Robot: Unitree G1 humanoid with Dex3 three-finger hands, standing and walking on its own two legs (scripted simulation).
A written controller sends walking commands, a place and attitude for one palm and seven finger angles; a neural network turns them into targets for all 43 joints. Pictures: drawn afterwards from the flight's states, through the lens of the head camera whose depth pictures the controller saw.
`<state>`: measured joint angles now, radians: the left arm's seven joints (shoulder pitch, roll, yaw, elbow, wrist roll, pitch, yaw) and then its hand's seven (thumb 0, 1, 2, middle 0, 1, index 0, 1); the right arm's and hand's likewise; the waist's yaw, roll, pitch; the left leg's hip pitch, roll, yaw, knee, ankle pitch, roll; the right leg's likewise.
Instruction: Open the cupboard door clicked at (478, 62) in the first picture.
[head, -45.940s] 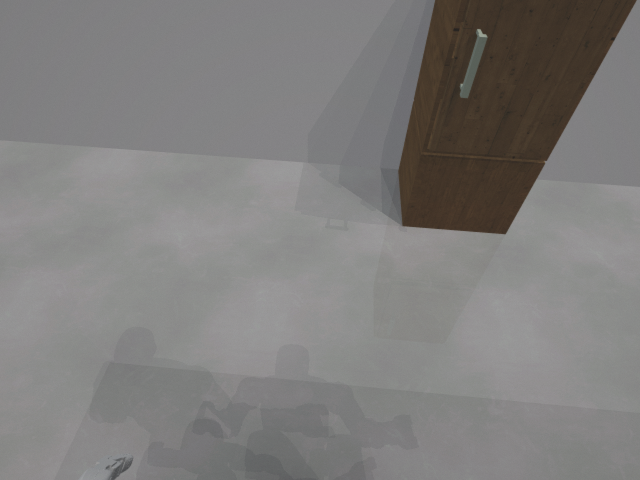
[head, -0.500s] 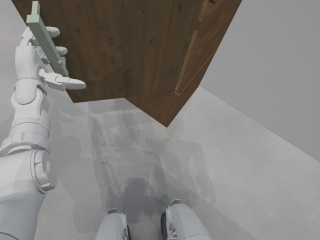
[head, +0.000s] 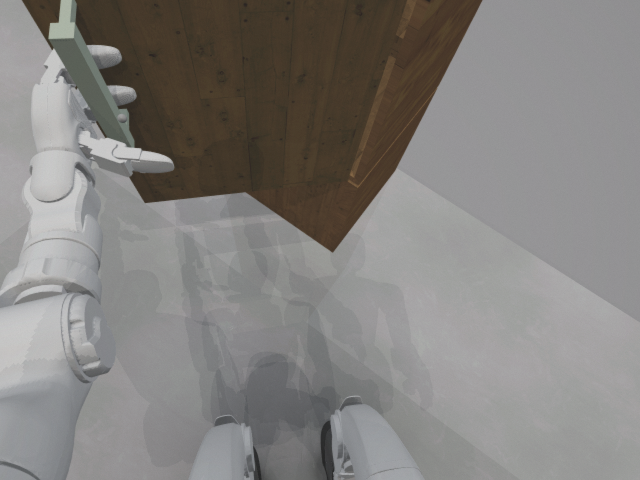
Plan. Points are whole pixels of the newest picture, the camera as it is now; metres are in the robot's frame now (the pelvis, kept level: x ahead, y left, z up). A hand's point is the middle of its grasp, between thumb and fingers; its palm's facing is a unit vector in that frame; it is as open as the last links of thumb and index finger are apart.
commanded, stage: close the thumb around the handle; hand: left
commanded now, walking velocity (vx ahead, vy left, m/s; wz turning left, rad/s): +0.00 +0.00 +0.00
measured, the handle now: (100, 85) +0.58 +0.21 +0.07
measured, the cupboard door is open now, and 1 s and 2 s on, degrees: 46 47 87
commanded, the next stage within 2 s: pull the door open along its arc in 0.70 s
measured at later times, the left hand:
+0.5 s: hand (118, 118) +0.53 +0.18 +0.06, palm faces +0.09 -1.00 -0.02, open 7.5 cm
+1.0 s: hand (126, 124) +0.53 +0.18 +0.06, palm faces +0.08 -1.00 -0.02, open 5.6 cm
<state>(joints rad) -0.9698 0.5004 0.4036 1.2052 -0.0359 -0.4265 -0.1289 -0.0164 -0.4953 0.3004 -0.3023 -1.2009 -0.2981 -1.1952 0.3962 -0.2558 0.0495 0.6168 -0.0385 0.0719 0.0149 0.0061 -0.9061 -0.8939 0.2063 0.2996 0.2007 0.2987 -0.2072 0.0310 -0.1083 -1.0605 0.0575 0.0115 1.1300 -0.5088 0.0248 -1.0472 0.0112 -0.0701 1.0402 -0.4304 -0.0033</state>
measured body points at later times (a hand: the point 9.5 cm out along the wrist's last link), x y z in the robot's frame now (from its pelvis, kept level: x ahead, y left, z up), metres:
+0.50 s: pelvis +0.00 +0.00 +0.00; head +0.16 +0.03 +0.42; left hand +0.52 +0.24 +0.06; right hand +0.00 -0.26 -0.11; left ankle +0.00 +0.10 -0.65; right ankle +0.03 -0.12 -0.65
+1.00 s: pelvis +0.01 +0.00 +0.00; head +0.15 +0.02 +0.43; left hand +0.52 +0.23 +0.06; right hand -0.01 -0.25 -0.11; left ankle +0.00 +0.10 -0.65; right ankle +0.03 -0.12 -0.65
